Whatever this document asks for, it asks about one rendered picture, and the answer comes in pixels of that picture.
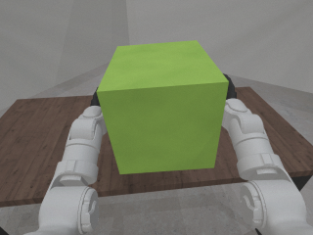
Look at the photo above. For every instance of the table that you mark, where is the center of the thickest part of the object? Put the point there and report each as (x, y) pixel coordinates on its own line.
(34, 132)

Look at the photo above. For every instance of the robot right upper arm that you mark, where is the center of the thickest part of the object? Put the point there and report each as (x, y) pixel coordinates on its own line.
(274, 207)

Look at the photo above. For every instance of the carton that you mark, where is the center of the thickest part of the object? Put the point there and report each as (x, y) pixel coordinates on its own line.
(163, 106)

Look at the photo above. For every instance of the left robot forearm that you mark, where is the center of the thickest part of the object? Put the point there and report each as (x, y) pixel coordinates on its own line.
(78, 167)

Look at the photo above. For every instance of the left robot hand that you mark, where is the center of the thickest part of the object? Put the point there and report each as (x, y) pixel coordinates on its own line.
(95, 100)

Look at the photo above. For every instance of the right robot forearm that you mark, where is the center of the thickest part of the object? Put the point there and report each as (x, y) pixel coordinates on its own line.
(256, 159)

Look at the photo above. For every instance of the robot left upper arm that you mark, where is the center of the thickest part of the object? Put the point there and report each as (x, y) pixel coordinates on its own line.
(69, 210)

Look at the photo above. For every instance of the right robot hand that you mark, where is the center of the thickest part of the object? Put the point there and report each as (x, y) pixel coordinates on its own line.
(231, 94)

